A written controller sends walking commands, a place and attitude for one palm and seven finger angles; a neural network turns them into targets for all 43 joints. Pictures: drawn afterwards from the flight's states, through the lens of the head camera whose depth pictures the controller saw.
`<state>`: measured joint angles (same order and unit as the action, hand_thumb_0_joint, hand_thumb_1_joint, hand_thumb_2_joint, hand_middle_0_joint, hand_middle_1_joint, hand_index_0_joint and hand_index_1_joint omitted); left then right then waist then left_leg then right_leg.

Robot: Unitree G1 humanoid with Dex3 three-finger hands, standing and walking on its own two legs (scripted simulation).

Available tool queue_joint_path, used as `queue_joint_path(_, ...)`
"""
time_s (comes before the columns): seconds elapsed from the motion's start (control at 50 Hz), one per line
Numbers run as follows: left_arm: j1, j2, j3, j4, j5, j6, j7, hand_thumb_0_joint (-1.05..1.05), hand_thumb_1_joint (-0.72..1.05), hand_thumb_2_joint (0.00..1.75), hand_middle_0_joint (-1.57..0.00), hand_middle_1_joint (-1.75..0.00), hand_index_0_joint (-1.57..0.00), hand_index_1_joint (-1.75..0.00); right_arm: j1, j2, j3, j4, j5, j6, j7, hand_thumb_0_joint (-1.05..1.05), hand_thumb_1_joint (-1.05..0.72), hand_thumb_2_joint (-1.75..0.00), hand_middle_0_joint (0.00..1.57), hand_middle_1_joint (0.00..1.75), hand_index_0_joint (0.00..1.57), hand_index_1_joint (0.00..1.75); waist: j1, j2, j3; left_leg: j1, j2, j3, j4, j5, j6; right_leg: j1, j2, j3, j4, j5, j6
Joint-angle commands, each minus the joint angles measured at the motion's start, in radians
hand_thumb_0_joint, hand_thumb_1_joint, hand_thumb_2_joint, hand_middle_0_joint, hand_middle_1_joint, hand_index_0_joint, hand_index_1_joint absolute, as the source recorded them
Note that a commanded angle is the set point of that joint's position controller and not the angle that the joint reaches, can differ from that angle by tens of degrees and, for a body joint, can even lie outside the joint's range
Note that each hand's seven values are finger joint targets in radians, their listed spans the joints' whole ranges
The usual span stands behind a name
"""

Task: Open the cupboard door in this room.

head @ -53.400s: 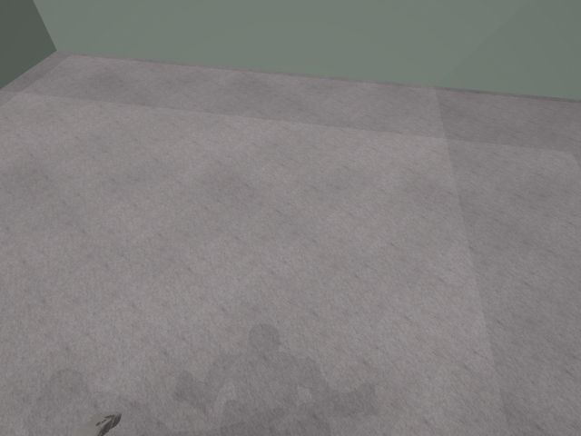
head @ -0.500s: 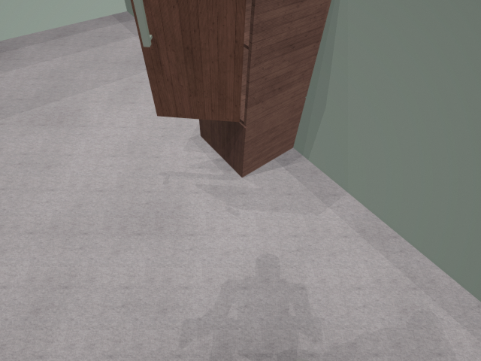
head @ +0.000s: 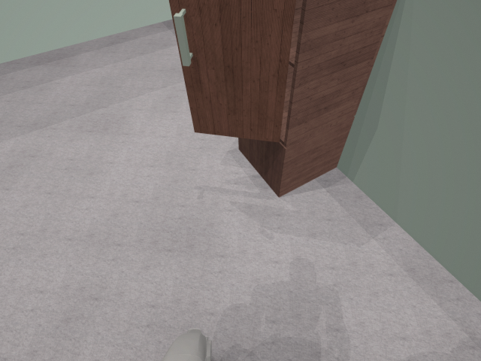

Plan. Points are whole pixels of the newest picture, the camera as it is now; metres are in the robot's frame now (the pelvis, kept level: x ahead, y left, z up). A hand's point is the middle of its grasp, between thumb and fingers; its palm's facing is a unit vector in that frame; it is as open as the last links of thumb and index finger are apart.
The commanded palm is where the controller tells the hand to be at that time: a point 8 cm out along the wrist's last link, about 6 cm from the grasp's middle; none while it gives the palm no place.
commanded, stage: take the last steps up to it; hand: left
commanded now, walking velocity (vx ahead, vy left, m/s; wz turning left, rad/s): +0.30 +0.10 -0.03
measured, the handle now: (185, 38) +0.98 +0.26 +0.04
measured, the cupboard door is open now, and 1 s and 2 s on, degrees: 48 48 48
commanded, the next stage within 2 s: come to a stop and stand still in 0.82 s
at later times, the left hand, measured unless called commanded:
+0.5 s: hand (146, 263) +0.32 +0.25 -0.16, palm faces -0.05 -0.98 -0.20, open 7.4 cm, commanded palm none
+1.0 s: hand (150, 254) +0.36 +0.26 -0.20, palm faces +0.00 -0.99 -0.17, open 7.3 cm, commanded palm none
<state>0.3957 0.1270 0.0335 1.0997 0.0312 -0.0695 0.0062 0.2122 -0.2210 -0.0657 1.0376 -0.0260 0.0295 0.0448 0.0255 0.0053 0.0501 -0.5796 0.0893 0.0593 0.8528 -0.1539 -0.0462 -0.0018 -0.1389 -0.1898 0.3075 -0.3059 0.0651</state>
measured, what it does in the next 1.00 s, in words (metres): walks ahead: left foot, then right foot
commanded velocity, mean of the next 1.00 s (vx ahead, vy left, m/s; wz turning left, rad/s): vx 0.19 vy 0.01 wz -0.05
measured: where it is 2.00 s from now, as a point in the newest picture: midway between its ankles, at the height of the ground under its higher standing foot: (248, 323)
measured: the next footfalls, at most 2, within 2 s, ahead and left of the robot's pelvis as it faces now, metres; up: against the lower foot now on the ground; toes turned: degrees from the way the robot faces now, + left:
left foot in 0.12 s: +0.18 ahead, +0.17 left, +0.00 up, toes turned +8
right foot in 0.60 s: +0.32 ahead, -0.06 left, +0.00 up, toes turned -12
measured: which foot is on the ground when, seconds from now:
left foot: up 0.00-0.10, down 0.12-0.60, up 0.62-0.94, down 0.96-1.00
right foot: down 0.00-0.12, up 0.14-0.58, down 0.60-0.98, up 1.00-1.00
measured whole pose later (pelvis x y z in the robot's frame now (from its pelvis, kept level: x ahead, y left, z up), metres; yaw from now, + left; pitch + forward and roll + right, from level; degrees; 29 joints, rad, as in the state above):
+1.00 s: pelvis +0.38 +0.08 -0.02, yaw -4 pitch +0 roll -1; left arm 0.33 0.18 0.04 1.12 0.02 -0.02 0.01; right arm 0.21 -0.17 -0.04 1.05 -0.03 -0.05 0.00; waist 0.02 -0.03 0.02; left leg -0.36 0.04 0.11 0.58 -0.21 0.02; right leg -0.15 -0.07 -0.10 0.60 -0.45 0.01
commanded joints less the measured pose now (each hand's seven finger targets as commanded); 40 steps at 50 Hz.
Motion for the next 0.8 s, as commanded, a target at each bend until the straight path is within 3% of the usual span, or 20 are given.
queue_joint_path(0.0,0.034,0.196,0.043,-0.025,0.003,-0.008,0.011,0.00,0.90,0.90,-0.20,-0.30,-0.20,-0.30,-0.121,0.012,0.014,-0.103,0.008,-0.047,0.011,0.00,-0.90,-0.90,0.20,0.30,0.20,0.30,0.019,-0.218,0.064,0.086,-0.030,0.056,-0.205,-0.058,0.030,-0.058,-0.209,0.071,-0.046,0.378,-0.130)
queue_joint_path(0.04,0.003,0.211,0.049,-0.028,-0.001,-0.001,0.011,0.00,0.90,0.90,-0.20,-0.30,-0.20,-0.30,0.003,-0.016,0.007,-0.067,0.004,-0.063,0.000,0.00,-0.90,-0.90,0.20,0.30,0.20,0.30,-0.048,-0.193,0.008,0.316,-0.076,0.091,-0.324,-0.044,0.053,-0.126,-0.183,0.034,0.094,0.436,-0.112)
queue_joint_path(0.06,0.010,0.190,0.045,-0.028,-0.004,0.004,0.008,0.00,0.90,0.90,-0.20,-0.30,-0.20,-0.30,0.141,-0.072,-0.004,-0.024,-0.001,-0.069,-0.009,0.00,-0.90,-0.90,0.20,0.30,0.20,0.30,-0.102,-0.083,-0.075,0.507,-0.076,0.078,-0.369,-0.050,0.060,-0.177,-0.143,0.004,0.288,0.415,-0.094)
queue_joint_path(0.08,0.054,0.137,0.038,-0.039,-0.013,0.009,0.000,0.00,0.90,0.90,-0.20,-0.30,-0.20,-0.30,0.276,-0.187,-0.035,0.005,-0.012,-0.076,-0.025,0.00,-0.90,-0.90,0.20,0.30,0.20,0.30,-0.143,0.180,-0.212,0.730,0.105,-0.134,-0.367,-0.017,0.111,-0.356,-0.027,-0.036,0.547,0.084,-0.057)
queue_joint_path(0.1,0.041,0.101,0.028,-0.073,-0.020,0.014,-0.001,0.00,0.90,0.90,-0.20,-0.30,-0.20,-0.30,0.366,-0.259,-0.053,0.018,-0.010,-0.074,-0.046,0.00,-0.90,-0.90,0.20,0.30,0.20,0.30,-0.167,0.340,-0.284,0.824,0.283,-0.436,-0.496,0.014,0.197,-0.542,0.087,0.015,0.832,-0.321,-0.046)
queue_joint_path(0.12,-0.048,0.098,0.026,-0.105,-0.019,0.016,0.004,0.00,0.90,0.90,-0.20,-0.30,-0.20,-0.30,0.342,-0.259,-0.050,0.020,-0.005,-0.066,-0.059,0.00,-0.90,-0.90,0.20,0.30,0.20,0.30,-0.164,0.251,-0.227,0.774,0.325,-0.444,-0.552,0.027,0.238,-0.620,0.060,0.130,0.984,-0.296,-0.082)
queue_joint_path(0.16,-0.112,0.083,0.027,-0.101,-0.018,0.014,0.000,0.00,0.90,0.90,-0.20,-0.30,-0.20,-0.30,0.174,-0.161,-0.024,-0.024,-0.004,-0.082,-0.064,0.00,-0.90,-0.90,0.20,0.30,0.20,0.30,-0.099,0.176,-0.131,0.569,0.290,-0.325,-0.560,0.012,0.234,-0.660,-0.006,0.173,1.060,-0.137,-0.088)
queue_joint_path(0.26,-0.075,0.050,0.028,-0.077,-0.007,0.049,-0.015,0.00,0.90,0.90,-0.20,-0.30,-0.20,-0.30,0.121,-0.053,0.010,-0.020,-0.001,-0.112,-0.068,0.00,-0.90,-0.90,0.20,0.30,0.20,0.30,-0.017,0.071,-0.010,0.380,0.216,-0.112,-0.668,0.101,0.206,-0.569,-0.015,0.171,0.875,0.013,-0.065)
queue_joint_path(0.34,-0.151,0.059,0.032,-0.120,-0.006,0.057,-0.024,0.00,0.90,0.90,-0.20,-0.30,-0.20,-0.30,0.125,-0.049,0.006,-0.020,-0.003,-0.116,-0.066,0.00,-0.90,-0.90,0.20,0.30,0.20,0.30,-0.008,0.049,0.006,0.410,0.205,-0.062,-0.705,0.102,0.223,-0.569,-0.012,0.166,0.672,0.105,-0.057)
queue_joint_path(0.48,-0.291,0.084,0.026,-0.188,-0.006,0.045,-0.026,0.00,0.90,0.90,-0.20,-0.30,-0.20,-0.30,0.188,-0.072,0.007,0.023,-0.012,-0.102,-0.061,0.00,-0.90,-0.90,0.20,0.30,0.20,0.30,-0.040,0.041,0.032,0.494,0.199,-0.025,-0.626,0.201,0.209,-0.471,0.041,0.108,0.373,0.087,-0.082)
queue_joint_path(0.52,-0.267,0.092,0.029,-0.182,-0.003,0.040,-0.027,0.00,0.90,0.90,-0.20,-0.30,-0.20,-0.30,0.198,-0.074,0.010,0.034,-0.012,-0.097,-0.062,0.00,-0.90,-0.90,0.20,0.30,0.20,0.30,-0.026,0.025,0.017,0.486,0.172,0.004,-0.542,0.240,0.183,-0.357,0.077,0.071,0.285,0.096,-0.094)
queue_joint_path(0.54,-0.192,0.107,0.033,-0.158,-0.003,0.033,-0.026,0.00,0.90,0.90,-0.20,-0.30,-0.20,-0.30,0.194,-0.074,0.014,0.040,-0.008,-0.095,-0.062,0.00,-0.90,-0.90,0.20,0.30,0.20,0.30,0.011,0.009,-0.023,0.469,0.135,0.032,-0.438,0.284,0.156,-0.235,0.101,0.057,0.215,0.132,-0.105)
queue_joint_path(0.56,-0.071,0.152,0.046,-0.120,-0.001,0.021,-0.021,0.00,0.90,0.90,-0.20,-0.30,-0.20,-0.30,0.181,-0.060,0.017,0.037,0.004,-0.099,-0.060,0.00,-0.90,-0.90,0.20,0.30,0.20,0.30,0.062,-0.047,-0.091,0.350,0.081,0.068,-0.262,0.277,0.120,-0.006,0.059,0.135,0.191,0.192,-0.138)
queue_joint_path(0.58,0.072,0.241,0.071,-0.078,0.003,0.010,-0.008,0.00,0.90,0.90,-0.20,-0.30,-0.20,-0.30,0.177,-0.034,0.017,0.011,0.016,-0.101,-0.051,0.00,-0.90,-0.90,0.20,0.30,0.20,0.30,0.103,-0.231,-0.166,0.108,-0.037,0.145,-0.010,0.024,0.067,0.221,-0.163,0.442,0.137,0.294,-0.234)
queue_joint_path(0.6,0.121,0.298,0.075,-0.062,-0.018,0.013,-0.003,0.00,0.90,0.90,-0.20,-0.30,-0.20,-0.30,0.160,-0.035,0.017,-0.006,0.018,-0.094,-0.051,0.00,-0.90,-0.90,0.20,0.30,0.20,0.30,0.104,-0.287,-0.168,-0.014,-0.094,0.088,0.267,-0.462,0.044,0.240,-0.332,0.637,0.012,0.387,-0.344)
queue_joint_path(0.62,0.061,0.252,0.073,-0.071,-0.019,0.006,0.008,0.00,0.90,0.90,-0.20,-0.30,-0.20,-0.30,0.089,-0.054,0.013,-0.012,0.016,-0.090,-0.053,0.00,-0.90,-0.90,0.20,0.30,0.20,0.30,0.095,-0.213,-0.109,-0.067,-0.040,-0.041,0.341,-0.397,0.053,0.165,-0.291,0.583,0.006,0.440,-0.335)
queue_joint_path(0.66,-0.051,0.195,0.050,-0.099,-0.024,0.008,0.012,0.00,0.90,0.90,-0.20,-0.30,-0.20,-0.30,0.046,-0.007,0.014,-0.014,0.015,-0.078,-0.053,0.00,-0.90,-0.90,0.20,0.30,0.20,0.30,0.036,-0.090,-0.032,-0.045,0.008,-0.061,0.306,-0.285,0.035,0.002,-0.232,0.408,-0.016,0.480,-0.284)
queue_joint_path(0.7,-0.116,0.144,0.036,-0.110,-0.020,0.001,0.012,0.00,0.90,0.90,-0.20,-0.30,-0.20,-0.30,0.105,0.028,0.019,0.009,0.007,-0.058,-0.047,0.00,-0.90,-0.90,0.20,0.30,0.20,0.30,-0.025,-0.111,-0.028,0.067,0.019,-0.039,0.198,-0.213,0.026,-0.130,-0.166,0.256,-0.062,0.448,-0.238)
queue_joint_path(0.74,-0.127,0.137,0.032,-0.101,-0.015,-0.006,0.006,0.00,0.90,0.90,-0.20,-0.30,-0.20,-0.30,0.143,0.049,0.021,0.024,0.008,-0.049,-0.041,0.00,-0.90,-0.90,0.20,0.30,0.20,0.30,-0.046,-0.151,-0.041,0.126,0.005,-0.001,0.072,-0.167,0.014,-0.162,-0.129,0.189,-0.080,0.396,-0.225)
queue_joint_path(0.78,-0.106,0.136,0.039,-0.091,-0.010,-0.007,0.003,0.00,0.90,0.90,-0.20,-0.30,-0.20,-0.30,0.114,0.067,0.018,0.015,0.006,-0.051,-0.034,0.00,-0.90,-0.90,0.20,0.30,0.20,0.30,-0.031,-0.131,-0.039,0.166,-0.011,0.028,-0.058,-0.127,0.011,-0.175,-0.113,0.178,-0.084,0.337,-0.224)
